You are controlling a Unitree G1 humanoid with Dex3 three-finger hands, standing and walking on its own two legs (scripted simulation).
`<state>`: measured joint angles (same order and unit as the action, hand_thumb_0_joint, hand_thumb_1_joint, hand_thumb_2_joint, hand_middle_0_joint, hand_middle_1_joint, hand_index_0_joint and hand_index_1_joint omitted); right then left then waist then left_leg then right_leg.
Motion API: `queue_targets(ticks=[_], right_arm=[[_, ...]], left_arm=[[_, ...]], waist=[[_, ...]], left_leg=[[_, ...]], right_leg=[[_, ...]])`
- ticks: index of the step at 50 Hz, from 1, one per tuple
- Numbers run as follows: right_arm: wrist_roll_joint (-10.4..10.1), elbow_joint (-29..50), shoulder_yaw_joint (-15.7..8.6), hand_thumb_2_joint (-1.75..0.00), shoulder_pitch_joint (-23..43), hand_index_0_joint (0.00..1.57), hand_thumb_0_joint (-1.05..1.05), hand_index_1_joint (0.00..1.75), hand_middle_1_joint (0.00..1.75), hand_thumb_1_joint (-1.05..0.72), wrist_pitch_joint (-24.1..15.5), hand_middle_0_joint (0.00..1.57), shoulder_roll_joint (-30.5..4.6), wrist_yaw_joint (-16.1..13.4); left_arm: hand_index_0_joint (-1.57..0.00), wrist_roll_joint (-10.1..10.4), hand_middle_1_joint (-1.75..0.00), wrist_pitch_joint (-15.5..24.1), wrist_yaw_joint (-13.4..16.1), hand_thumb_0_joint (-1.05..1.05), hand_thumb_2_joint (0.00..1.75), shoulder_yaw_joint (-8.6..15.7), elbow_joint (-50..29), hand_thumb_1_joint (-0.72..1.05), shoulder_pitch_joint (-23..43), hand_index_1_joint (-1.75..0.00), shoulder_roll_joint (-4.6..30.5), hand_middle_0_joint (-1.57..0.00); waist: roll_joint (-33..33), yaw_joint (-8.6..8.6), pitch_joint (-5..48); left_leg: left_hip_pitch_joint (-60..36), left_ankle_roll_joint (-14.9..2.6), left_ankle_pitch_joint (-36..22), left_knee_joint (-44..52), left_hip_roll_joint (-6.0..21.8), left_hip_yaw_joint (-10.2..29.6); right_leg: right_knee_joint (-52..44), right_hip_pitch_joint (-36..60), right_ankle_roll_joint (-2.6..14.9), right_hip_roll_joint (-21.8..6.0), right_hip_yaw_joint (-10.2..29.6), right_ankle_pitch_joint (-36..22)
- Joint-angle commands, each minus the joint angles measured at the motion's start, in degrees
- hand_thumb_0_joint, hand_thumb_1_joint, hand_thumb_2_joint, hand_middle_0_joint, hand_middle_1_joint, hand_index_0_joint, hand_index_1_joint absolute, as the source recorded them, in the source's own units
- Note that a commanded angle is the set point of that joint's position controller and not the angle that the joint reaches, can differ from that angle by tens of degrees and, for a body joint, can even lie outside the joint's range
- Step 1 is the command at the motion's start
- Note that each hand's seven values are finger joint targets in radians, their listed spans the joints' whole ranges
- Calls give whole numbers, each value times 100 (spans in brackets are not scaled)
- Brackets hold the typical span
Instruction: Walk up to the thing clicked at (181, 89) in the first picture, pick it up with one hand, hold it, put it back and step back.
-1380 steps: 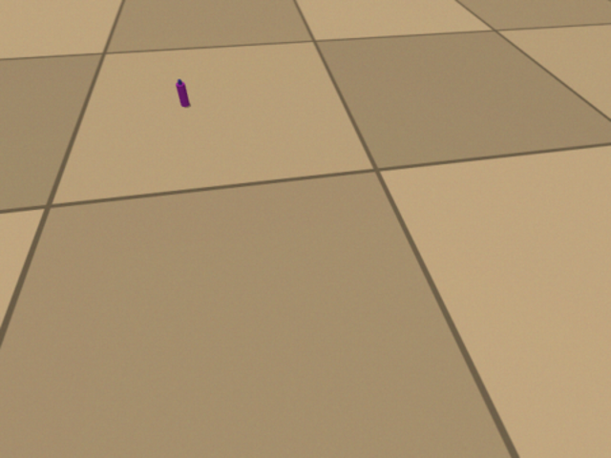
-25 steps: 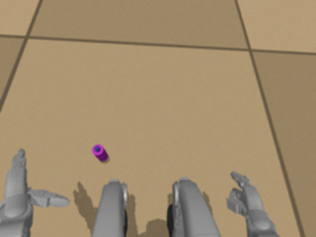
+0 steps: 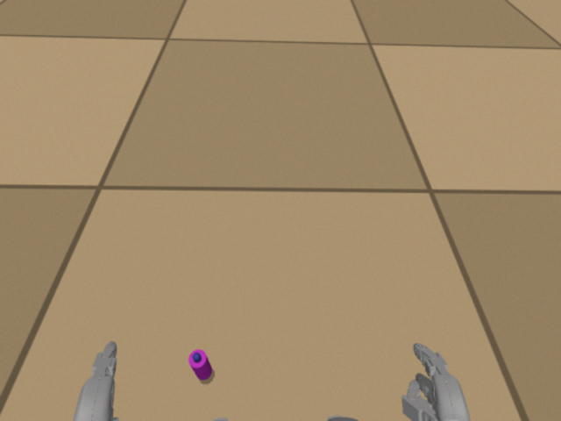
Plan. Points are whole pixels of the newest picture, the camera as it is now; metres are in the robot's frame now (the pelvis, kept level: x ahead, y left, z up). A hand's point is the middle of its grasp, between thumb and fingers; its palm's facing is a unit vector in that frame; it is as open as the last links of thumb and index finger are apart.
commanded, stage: home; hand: left
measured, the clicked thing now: (200, 363) +0.39 +0.21 -0.63
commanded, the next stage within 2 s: stand in 1.66 s
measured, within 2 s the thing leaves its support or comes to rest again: neither
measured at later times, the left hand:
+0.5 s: hand (152, 413) +0.16 +0.17 -0.05, palm faces +0.11 -0.95 -0.29, open 17.7 cm
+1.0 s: hand out of the picture +0.15 +0.16 -0.05, palm faces +0.11 -0.95 -0.28, open 17.7 cm
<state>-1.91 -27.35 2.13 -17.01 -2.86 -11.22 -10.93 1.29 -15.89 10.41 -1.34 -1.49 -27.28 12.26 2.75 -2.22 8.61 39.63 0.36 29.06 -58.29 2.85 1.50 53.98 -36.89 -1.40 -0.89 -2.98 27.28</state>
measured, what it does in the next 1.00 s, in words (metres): stands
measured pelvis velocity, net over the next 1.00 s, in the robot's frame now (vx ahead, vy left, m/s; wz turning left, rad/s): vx -0.01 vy -0.02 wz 0.01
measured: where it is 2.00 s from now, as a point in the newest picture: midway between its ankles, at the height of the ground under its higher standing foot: outside the picture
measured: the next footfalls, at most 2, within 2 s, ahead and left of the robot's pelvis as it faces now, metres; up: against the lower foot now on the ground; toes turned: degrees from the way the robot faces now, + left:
none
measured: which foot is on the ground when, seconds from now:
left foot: down 0.00-1.00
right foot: down 0.00-1.00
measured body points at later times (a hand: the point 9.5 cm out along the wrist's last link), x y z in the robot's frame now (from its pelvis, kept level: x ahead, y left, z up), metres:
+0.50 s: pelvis +0.00 -0.01 +0.01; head +0.03 -0.01 +0.46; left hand +0.16 +0.22 -0.03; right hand +0.16 -0.25 -0.07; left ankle +0.00 +0.12 -0.68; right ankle +0.00 -0.14 -0.68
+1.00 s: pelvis -0.01 -0.02 +0.01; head +0.01 -0.02 +0.46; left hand +0.15 +0.21 -0.03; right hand +0.15 -0.26 -0.07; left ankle +0.00 +0.12 -0.68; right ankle +0.00 -0.14 -0.68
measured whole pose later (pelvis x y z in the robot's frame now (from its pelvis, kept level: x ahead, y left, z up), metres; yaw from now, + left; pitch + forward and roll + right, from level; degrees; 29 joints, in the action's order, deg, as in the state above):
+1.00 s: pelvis -0.01 -0.02 +0.01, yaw +0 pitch +7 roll -2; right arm -1.1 -29.3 1.9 -15.6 -6.7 -11.8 -10.4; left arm 0.7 -15.3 7.7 -0.7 1.5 -26.1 11.2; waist 2.2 -1.3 5.5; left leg 35.1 1.6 26.3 -54.1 3.0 1.8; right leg 51.6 -33.2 -0.2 -0.6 -3.3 25.7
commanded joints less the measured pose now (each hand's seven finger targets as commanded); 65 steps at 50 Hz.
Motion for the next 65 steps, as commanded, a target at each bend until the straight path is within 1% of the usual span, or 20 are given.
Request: queue_targets(ticks=[1,3,5,7,8,11,15,23,26,30,33,34,44,47,50,52,56,58,60,65], right_arm=[[79,915,-328,-90,414,20,0,30,30,-90,-412,20,-720,-42],[108,864,-332,-90,353,20,0,30,30,-90,-444,20,-702,-46],[123,879,-336,-90,384,20,0,30,30,-90,-491,20,-712,-32],[131,849,-348,-90,374,20,0,30,30,-90,-526,20,-721,-35],[138,860,-328,-90,407,20,0,30,30,-90,-538,20,-716,-25],[127,834,-333,-90,419,20,0,30,30,-90,-587,20,-728,-11],[134,774,-320,-90,436,20,0,30,30,-90,-610,20,-710,3],[131,771,-331,-90,487,20,0,30,30,-90,-603,20,-696,-7],[125,781,-326,-90,508,20,0,30,30,-90,-612,20,-711,12],[116,746,-335,-90,475,20,0,30,30,-90,-623,20,-709,-8],[112,763,-329,-90,519,20,0,30,30,-90,-636,20,-703,-5],[122,750,-343,-90,509,20,0,30,30,-90,-643,20,-722,-6],[120,727,-319,-90,555,20,0,30,30,-90,-693,20,-697,8],[124,728,-324,-90,550,20,0,30,30,-90,-712,20,-703,-7],[119,690,-326,-90,529,20,0,30,30,-90,-713,20,-704,-9],[122,714,-310,-90,552,20,0,30,30,-90,-729,20,-675,-7],[128,684,-330,-90,509,20,0,30,30,-90,-726,20,-704,-20],[126,692,-299,-90,551,20,0,30,30,-90,-745,20,-673,-8],[129,705,-318,-90,556,20,0,30,30,-90,-754,20,-682,-10],[131,698,-318,-90,530,20,0,30,30,-90,-768,20,-692,-14]], left_arm=[[-5,-75,-5,232,-22,0,5,329,-983,-57,-33,-5,506,-5],[-5,-94,-5,280,-40,0,3,416,-1180,-59,116,-5,621,-5],[-5,-109,-5,278,-95,0,3,283,-888,-60,91,-5,432,-5],[-5,-123,-4,348,-84,0,2,456,-1335,-61,425,-4,670,-5],[-5,-134,-4,305,-114,0,2,316,-910,-60,124,-4,496,-5],[-5,-116,-4,323,-117,0,2,308,-1164,-60,280,-4,534,-5],[-4,-123,-4,296,-137,0,2,348,-800,-61,56,-4,487,-4],[-4,-117,-4,342,-160,0,2,451,-1037,-61,209,-4,617,-4],[-5,-96,-5,313,-177,0,2,332,-739,-61,107,-5,433,-5],[-5,-103,-4,337,-170,0,2,455,-1020,-61,276,-4,626,-5],[-5,-104,-5,311,-186,0,2,323,-660,-61,93,-5,415,-5],[-5,-97,-4,333,-182,0,2,433,-892,-61,301,-4,555,-5],[-5,-99,-5,351,-197,0,3,455,-937,-59,427,-5,583,-5],[-5,-110,-5,330,-222,0,2,352,-646,-60,215,-5,426,-5],[-5,-112,-5,362,-209,0,3,443,-903,-59,333,-5,587,-5],[-5,-114,-5,337,-235,0,2,287,-566,-60,124,-5,356,-5],[-5,-118,-5,389,-207,0,3,507,-1031,-59,426,-5,665,-5],[-5,-114,-5,334,-230,0,2,297,-526,-61,110,-5,352,-5],[-5,-106,-5,379,-206,0,3,447,-953,-59,374,-5,539,-5],[-5,-116,-5,354,-218,0,3,370,-777,-59,285,-5,460,-5]], waist=[[-113,32,200],[-18,28,295],[-98,-30,236],[54,36,434],[-3,28,381],[102,45,369],[-116,56,321],[-99,109,503],[-111,68,247],[-25,99,385],[-180,75,251],[-158,71,326],[-125,97,128],[-251,54,173],[-144,94,318],[-229,44,193],[-86,108,382],[-272,60,64],[-60,116,244],[-168,74,195]], left_leg=[[-617,-24,-1263,1210,-163,7],[-745,-17,-1569,1137,-173,-37],[-719,-24,-1534,1154,-176,-23],[-869,-5,-1552,1197,-169,-24],[-864,-11,-1573,1185,-193,-44],[-962,2,-1651,1201,-198,-71],[-871,-26,-1672,1135,-227,-95],[-926,-43,-1821,1075,-241,-157],[-836,-54,-1562,1166,-241,-157],[-930,-53,-1644,1142,-242,-171],[-871,-66,-1614,1145,-237,-168],[-908,-72,-1551,1146,-247,-181],[-817,-67,-1048,1306,-241,-176],[-853,-74,-1113,1273,-240,-189],[-922,-66,-1324,1238,-240,-176],[-851,-73,-1237,1230,-242,-184],[-934,-65,-1388,1213,-245,-189],[-803,-80,-1185,1257,-247,-182],[-868,-67,-1114,1295,-241,-174],[-871,-64,-1156,1305,-224,-152]], right_leg=[[-842,428,194,260,-227,-1034],[-824,490,192,242,-184,-1306],[-836,469,194,245,-176,-1295],[-824,567,205,239,-170,-1278],[-868,576,194,231,-159,-1294],[-884,590,195,223,-138,-1361],[-970,690,159,206,-124,-1449],[-1018,818,131,167,-66,-1690],[-1066,701,138,171,-77,-1430],[-1075,760,129,156,-58,-1539],[-1093,702,123,167,-75,-1507],[-1124,724,113,161,-59,-1459],[-1203,601,141,166,-64,-908],[-1197,599,126,171,-51,-977],[-1148,677,141,164,-53,-1179],[-1177,611,134,171,-53,-1099],[-1162,735,141,151,-36,-1245],[-1195,608,133,164,-62,-1044],[-1204,662,150,165,-62,-967],[-1165,612,151,194,-93,-995]])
